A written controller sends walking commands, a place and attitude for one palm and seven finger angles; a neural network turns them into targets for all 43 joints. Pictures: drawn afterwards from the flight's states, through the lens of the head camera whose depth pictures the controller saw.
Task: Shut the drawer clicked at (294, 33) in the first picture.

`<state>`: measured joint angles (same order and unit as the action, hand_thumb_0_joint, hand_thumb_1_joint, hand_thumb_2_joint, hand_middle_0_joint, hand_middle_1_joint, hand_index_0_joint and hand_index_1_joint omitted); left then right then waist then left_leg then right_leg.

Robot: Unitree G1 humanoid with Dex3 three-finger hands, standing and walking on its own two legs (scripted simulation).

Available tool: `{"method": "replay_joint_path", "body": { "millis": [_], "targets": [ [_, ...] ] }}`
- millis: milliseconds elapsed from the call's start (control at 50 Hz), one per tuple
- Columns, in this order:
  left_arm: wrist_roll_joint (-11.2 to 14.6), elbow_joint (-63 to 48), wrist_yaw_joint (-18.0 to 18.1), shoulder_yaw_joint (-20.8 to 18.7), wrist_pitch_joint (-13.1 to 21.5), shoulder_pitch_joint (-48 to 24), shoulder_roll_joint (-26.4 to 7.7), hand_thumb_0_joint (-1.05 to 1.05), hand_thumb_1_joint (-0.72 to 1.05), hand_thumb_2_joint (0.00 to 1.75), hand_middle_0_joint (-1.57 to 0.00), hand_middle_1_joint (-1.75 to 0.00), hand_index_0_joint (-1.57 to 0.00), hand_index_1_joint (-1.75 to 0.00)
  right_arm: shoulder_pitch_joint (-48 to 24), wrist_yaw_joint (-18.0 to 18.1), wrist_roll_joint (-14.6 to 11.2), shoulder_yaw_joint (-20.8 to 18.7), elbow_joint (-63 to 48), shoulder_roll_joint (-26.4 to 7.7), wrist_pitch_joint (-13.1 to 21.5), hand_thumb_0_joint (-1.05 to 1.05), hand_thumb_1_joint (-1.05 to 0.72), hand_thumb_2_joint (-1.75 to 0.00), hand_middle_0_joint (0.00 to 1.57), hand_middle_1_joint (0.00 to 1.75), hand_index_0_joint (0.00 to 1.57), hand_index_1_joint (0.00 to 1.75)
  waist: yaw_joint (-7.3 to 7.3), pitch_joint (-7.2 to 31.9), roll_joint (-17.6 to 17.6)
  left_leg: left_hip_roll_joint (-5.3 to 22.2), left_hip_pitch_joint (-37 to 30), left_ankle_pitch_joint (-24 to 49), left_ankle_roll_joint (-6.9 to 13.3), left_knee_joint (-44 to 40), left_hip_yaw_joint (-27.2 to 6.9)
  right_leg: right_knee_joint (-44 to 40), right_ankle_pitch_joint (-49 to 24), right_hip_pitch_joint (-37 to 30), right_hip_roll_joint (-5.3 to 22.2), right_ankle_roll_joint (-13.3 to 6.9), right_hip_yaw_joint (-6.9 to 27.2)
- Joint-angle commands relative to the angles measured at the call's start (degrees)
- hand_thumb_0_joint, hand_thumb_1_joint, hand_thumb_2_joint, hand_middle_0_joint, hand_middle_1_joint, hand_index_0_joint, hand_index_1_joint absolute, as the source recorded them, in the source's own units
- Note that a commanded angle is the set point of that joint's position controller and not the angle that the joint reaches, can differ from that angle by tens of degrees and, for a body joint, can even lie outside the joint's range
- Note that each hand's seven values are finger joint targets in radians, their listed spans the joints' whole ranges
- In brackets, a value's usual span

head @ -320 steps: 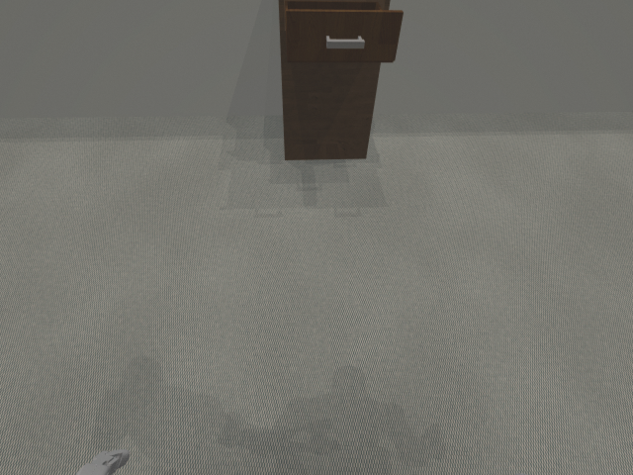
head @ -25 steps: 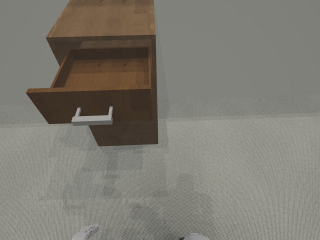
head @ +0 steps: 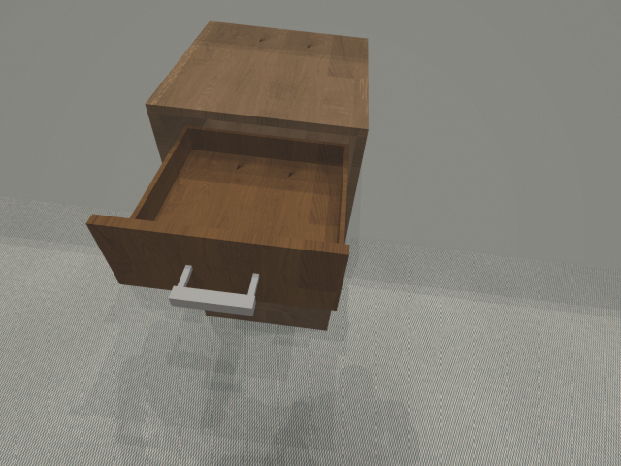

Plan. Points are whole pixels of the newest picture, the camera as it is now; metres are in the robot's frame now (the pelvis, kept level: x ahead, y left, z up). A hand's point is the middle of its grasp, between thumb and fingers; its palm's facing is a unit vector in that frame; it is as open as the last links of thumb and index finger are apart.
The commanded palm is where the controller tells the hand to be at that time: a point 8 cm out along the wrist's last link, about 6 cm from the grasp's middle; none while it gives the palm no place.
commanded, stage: take the last steps up to it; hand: left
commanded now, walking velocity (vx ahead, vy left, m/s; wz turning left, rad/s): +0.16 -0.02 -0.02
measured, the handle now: (217, 288) +0.36 +0.19 -0.03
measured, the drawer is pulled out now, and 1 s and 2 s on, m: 0.30 0.30 0.30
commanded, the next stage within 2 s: come to a stop and stand still in 0.04 s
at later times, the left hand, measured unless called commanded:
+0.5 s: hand out of the picture +0.13 +0.15 -0.16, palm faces +0.03 -0.97 -0.26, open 7.3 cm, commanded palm none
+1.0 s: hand out of the picture -0.03 +0.20 -0.17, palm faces +0.05 -0.97 -0.25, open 7.4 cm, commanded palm none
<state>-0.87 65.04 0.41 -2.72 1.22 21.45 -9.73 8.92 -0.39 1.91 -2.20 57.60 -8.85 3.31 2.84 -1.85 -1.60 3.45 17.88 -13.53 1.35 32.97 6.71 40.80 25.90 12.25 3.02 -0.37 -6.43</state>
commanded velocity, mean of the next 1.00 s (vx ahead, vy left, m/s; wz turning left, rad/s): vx -0.06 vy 0.02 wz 0.00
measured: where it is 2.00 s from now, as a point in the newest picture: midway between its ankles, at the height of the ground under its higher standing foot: outside the picture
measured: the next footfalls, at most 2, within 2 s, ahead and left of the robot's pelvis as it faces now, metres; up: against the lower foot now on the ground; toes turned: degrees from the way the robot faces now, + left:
right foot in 0.32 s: +0.14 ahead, -0.14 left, +0.00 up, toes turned -6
left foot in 0.70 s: +0.04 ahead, +0.13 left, +0.00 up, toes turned +3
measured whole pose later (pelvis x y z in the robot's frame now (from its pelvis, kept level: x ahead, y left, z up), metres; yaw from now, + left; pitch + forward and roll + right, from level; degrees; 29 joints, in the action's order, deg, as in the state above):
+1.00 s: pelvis -0.02 +0.01 +0.01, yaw -1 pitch +0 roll +3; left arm -0.9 62.9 2.2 -2.0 -2.1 16.6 -10.5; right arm 12.3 1.9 1.1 -1.5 60.6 -8.6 -0.4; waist 1.3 -1.5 -2.2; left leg -1.7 14.1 -11.4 1.4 25.2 5.7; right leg 31.8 19.9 11.4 2.5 0.8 -0.8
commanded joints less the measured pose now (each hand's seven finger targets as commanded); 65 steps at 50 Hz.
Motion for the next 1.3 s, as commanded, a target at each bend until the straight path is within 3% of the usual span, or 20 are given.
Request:
{"method": "replay_joint_path", "body": {
  "millis": [0,80,200,260,320,380,460,580,640,660,700,720,800,900,960,1000,1020,1040,1160,1280],
  "targets": [
    [-0.6,-5.2,0.0,-0.5,1.2,-4.2,-3.7,0.0,0.9,0.9,-0.2,-0.3,-0.2,-0.3,12.9,1.9,-0.4,-1.4,1.6,-8.8,-0.4,0.0,-0.9,-0.9,0.2,0.3,0.2,0.3,-5.57,-0.7,11.7,18.5,-14.6,13.8,8.6,-18.9,-19.7,23.1,2.7,21.5,2.7,-0.1,4.2],
    [-0.5,-3.8,-0.3,-0.4,0.1,-1.4,-1.3,0.0,0.9,0.9,-0.2,-0.3,-0.2,-0.3,9.1,2.3,-0.7,-0.8,0.9,-5.6,0.4,0.0,-0.9,-0.9,0.2,0.3,0.2,0.3,-2.51,-0.2,6.9,13.5,-9.4,18.8,7.1,-19.9,-9.8,19.5,-5.6,16.1,3.2,1.3,3.8],
    [-0.1,-4.3,0.7,0.8,-1.1,-3.2,0.2,0.0,0.9,0.9,-0.2,-0.3,-0.2,-0.3,7.0,2.7,-0.5,-0.3,1.7,-6.1,-0.6,0.0,-0.9,-0.9,0.2,0.3,0.2,0.3,-2.11,0.0,8.9,12.1,-6.9,28.2,7.2,-15.9,-6.4,-0.4,-8.3,5.9,2.0,2.2,2.8],
    [-0.2,-2.7,1.2,0.5,-0.6,-0.1,-2.2,0.0,0.9,0.9,-0.2,-0.3,-0.2,-0.3,7.4,2.7,-1.1,-0.5,3.4,-5.9,-1.6,0.0,-0.9,-0.9,0.2,0.3,0.2,0.3,-0.53,1.7,5.9,8.3,-7.1,21.0,2.6,-9.4,-4.6,-16.5,-21.8,-2.6,1.7,2.4,2.5],
    [-0.1,-3.4,1.6,0.0,-0.2,-3.1,-9.1,0.0,0.9,0.9,-0.2,-0.3,-0.2,-0.3,10.9,2.0,-2.0,-0.2,3.9,-2.2,-2.8,0.0,-0.9,-0.9,0.2,0.3,0.2,0.3,-3.16,0.8,-2.8,0.5,-2.4,-3.9,-2.4,-7.1,-2.1,-16.7,-46.9,-3.7,13.6,-3.6,12.4],
    [0.1,-4.4,2.2,-0.7,-0.6,-5.3,-9.8,0.0,0.9,0.9,-0.2,-0.3,-0.2,-0.3,11.8,2.3,-1.6,-0.9,4.8,-2.6,-4.7,0.0,-0.9,-0.9,0.2,0.3,0.2,0.3,-2.68,2.4,-10.7,0.0,-4.4,-9.4,-3.4,1.3,-1.2,-19.5,-49.7,-2.3,15.6,-7.8,14.3],
    [-0.5,-5.4,2.9,-2.1,-1.3,-6.4,-9.9,0.0,0.9,0.9,-0.2,-0.3,-0.2,-0.3,9.5,2.5,-1.6,-1.6,3.3,-3.2,-5.7,0.0,-0.9,-0.9,0.2,0.3,0.2,0.3,-0.76,3.9,-9.2,-1.0,2.9,-17.8,-3.6,16.7,-5.3,-18.9,-58.0,-6.8,18.5,-12.2,15.8],
    [-1.1,-8.3,2.9,-2.9,-2.2,-11.0,-10.9,0.0,0.9,0.9,-0.2,-0.3,-0.2,-0.3,10.2,1.8,-1.8,-1.8,1.7,-2.3,-5.7,0.0,-0.9,-0.9,0.2,0.3,0.2,0.3,-2.0,6.4,-7.9,-1.7,-1.1,-13.0,-3.9,9.4,-5.3,-19.8,-38.6,-3.5,15.7,-10.2,12.9],
    [-0.6,-8.7,2.4,-2.6,-3.0,-12.8,-10.0,0.0,0.9,0.9,-0.2,-0.3,-0.2,-0.3,14.2,1.7,-1.5,-1.6,2.8,-2.4,-4.9,0.0,-0.9,-0.9,0.2,0.3,0.2,0.3,-4.26,5.2,-7.4,-3.0,-12.1,-0.5,-3.4,-6.8,-2.6,-18.7,-16.9,5.8,11.4,-4.9,11.1],
    [-0.2,-9.1,2.2,-2.1,-3.3,-12.6,-8.0,0.0,0.9,0.9,-0.2,-0.3,-0.2,-0.3,14.6,1.7,-1.3,-1.6,2.6,-4.0,-4.4,0.0,-0.9,-0.9,0.2,0.3,0.2,0.3,-4.42,4.0,-1.7,-0.3,-13.7,-1.0,-2.6,-12.1,-5.9,-15.0,-8.7,9.8,7.9,-2.6,9.2],
    [0.1,-10.6,1.8,-1.4,-4.1,-13.0,-3.8,0.0,0.9,0.9,-0.2,-0.3,-0.2,-0.3,8.4,2.0,-0.3,-2.6,-1.1,-10.4,-4.3,0.0,-0.9,-0.9,0.2,0.3,0.2,0.3,-3.74,-2.9,17.5,15.2,2.3,-9.9,4.5,-25.5,-24.3,1.3,1.3,12.2,-1.2,1.4,3.6],
    [-0.2,-10.0,1.6,-1.8,-4.4,-12.5,-4.8,0.0,0.9,0.9,-0.2,-0.3,-0.2,-0.3,3.5,1.9,-0.2,-2.1,-2.4,-10.1,-4.3,0.0,-0.9,-0.9,0.2,0.3,0.2,0.3,-2.41,-3.4,13.8,15.6,9.6,-15.1,7.1,-27.2,-23.3,8.4,0.0,7.3,-0.5,0.9,6.9],
    [-0.6,-6.3,1.3,-1.5,-4.2,-5.8,-4.3,0.0,0.9,0.9,-0.2,-0.3,-0.2,-0.3,-0.1,2.6,-0.6,-0.9,-2.3,-7.6,-3.8,0.0,-0.9,-0.9,0.2,0.3,0.2,0.3,0.26,-3.9,10.3,8.9,4.2,-4.8,6.0,-22.6,-13.6,16.5,-4.1,10.1,-1.4,1.1,7.9],
    [-0.2,-6.2,1.6,0.6,-2.8,-6.4,-2.6,0.0,0.9,0.9,-0.2,-0.3,-0.2,-0.3,6.6,2.8,-0.8,-0.9,1.0,-7.4,-3.3,0.0,-0.9,-0.9,0.2,0.3,0.2,0.3,-3.19,0.3,9.8,10.1,-11.5,9.7,8.0,-18.2,-15.1,-3.3,-0.1,8.8,-0.2,2.0,5.3],
    [-0.1,-3.1,2.1,1.1,-1.4,-0.7,-3.3,0.0,0.9,0.9,-0.2,-0.3,-0.2,-0.3,8.1,2.5,-1.7,-0.8,2.5,-6.6,-3.0,0.0,-0.9,-0.9,0.2,0.3,0.2,0.3,-2.0,4.2,3.9,6.2,-10.6,14.5,4.0,-10.5,-12.2,-23.4,-16.7,-3.1,0.8,1.4,7.7],
    [0.0,-2.7,2.3,1.2,-0.6,-2.5,-6.3,0.0,0.9,0.9,-0.2,-0.3,-0.2,-0.3,7.5,2.1,-2.3,-0.1,2.2,-3.8,-2.9,0.0,-0.9,-0.9,0.2,0.3,0.2,0.3,-3.92,2.3,-3.4,1.3,-7.8,8.0,-0.5,-9.3,-7.4,-23.2,-26.4,-2.4,8.2,-2.1,15.1],
    [0.0,-2.6,2.1,1.5,-0.6,-2.7,-6.1,0.0,0.9,0.9,-0.2,-0.3,-0.2,-0.3,7.1,1.9,-2.1,0.1,2.5,-3.7,-3.0,0.0,-0.9,-0.9,0.2,0.3,0.2,0.3,-4.04,2.5,-2.4,0.6,-10.0,9.2,-0.9,-10.2,-7.2,-22.2,-28.8,-1.2,8.2,-2.8,14.1],
    [0.2,-2.0,2.2,1.4,0.1,-2.8,-5.5,0.0,0.9,0.9,-0.2,-0.3,-0.2,-0.3,6.7,2.0,-1.7,0.1,3.2,-3.8,-3.2,0.0,-0.9,-0.9,0.2,0.3,0.2,0.3,-3.95,3.0,-9.1,1.1,-10.6,9.6,-1.3,-9.9,-6.7,-21.8,-31.9,-1.2,6.5,-2.7,14.0],
    [0.5,-1.6,2.2,2.0,-0.6,-2.6,-3.8,0.0,0.9,0.9,-0.2,-0.3,-0.2,-0.3,8.0,1.9,-1.6,0.7,6.3,-4.3,-3.8,0.0,-0.9,-0.9,0.2,0.3,0.2,0.3,-3.88,-4.2,-2.7,1.9,-11.7,4.1,-1.1,-13.0,-7.5,-27.1,-6.5,6.0,4.0,-1.6,12.8],
    [0.4,-1.5,2.1,1.6,-1.0,-1.1,-3.6,0.0,0.9,0.9,-0.2,-0.3,-0.2,-0.3,10.4,2.1,-1.4,0.9,7.5,-3.0,-4.0,0.0,-0.9,-0.9,0.2,0.3,0.2,0.3,-3.44,-6.9,2.4,1.5,-8.6,-0.3,-1.1,-13.5,-7.7,-28.1,-0.8,7.1,3.4,-1.7,12.3]
  ]
}}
